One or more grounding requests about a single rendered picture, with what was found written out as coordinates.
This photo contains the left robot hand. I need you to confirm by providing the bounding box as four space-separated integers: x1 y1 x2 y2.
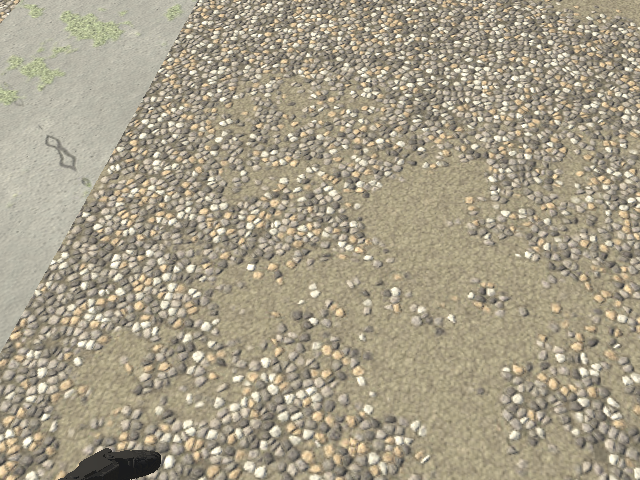
58 448 161 480

